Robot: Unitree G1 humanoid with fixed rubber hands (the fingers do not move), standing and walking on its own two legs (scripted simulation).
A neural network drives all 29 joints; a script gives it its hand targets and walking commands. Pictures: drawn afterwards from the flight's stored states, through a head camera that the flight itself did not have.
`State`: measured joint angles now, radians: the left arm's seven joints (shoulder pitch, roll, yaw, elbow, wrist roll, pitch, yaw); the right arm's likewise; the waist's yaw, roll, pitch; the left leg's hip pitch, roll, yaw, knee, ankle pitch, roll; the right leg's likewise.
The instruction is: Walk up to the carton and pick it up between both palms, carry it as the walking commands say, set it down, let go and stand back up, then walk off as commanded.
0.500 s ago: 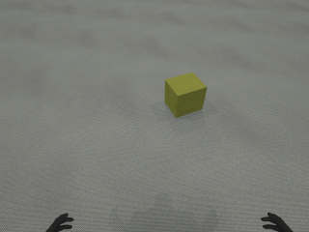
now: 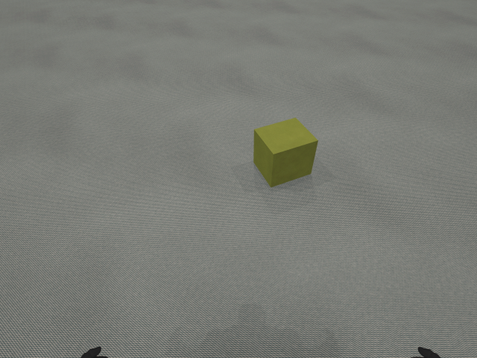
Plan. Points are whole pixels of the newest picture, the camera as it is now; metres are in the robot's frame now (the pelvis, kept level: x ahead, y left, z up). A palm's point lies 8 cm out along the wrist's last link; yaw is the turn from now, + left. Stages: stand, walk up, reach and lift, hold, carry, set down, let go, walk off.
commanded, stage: stand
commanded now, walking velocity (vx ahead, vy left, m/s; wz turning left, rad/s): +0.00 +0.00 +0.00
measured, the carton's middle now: (283, 152) +1.35 -0.21 -0.65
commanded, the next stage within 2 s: walk up in 1.00 s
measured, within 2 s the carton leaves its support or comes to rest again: neither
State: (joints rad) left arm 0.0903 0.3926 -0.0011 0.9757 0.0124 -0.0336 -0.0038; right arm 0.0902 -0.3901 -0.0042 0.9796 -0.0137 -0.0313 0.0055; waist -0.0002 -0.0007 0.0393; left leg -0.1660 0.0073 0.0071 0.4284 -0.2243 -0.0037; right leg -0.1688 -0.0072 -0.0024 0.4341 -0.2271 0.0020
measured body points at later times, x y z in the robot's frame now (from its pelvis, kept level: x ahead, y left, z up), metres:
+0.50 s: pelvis +0.00 +0.00 +0.00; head +0.00 +0.00 +0.45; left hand +0.11 +0.32 -0.11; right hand +0.11 -0.32 -0.11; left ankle +0.01 +0.12 -0.74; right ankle +0.01 -0.12 -0.74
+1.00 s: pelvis +0.01 +0.00 +0.01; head +0.01 +0.00 +0.46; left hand +0.11 +0.32 -0.11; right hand +0.12 -0.32 -0.11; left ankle +0.01 +0.12 -0.74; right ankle +0.01 -0.12 -0.74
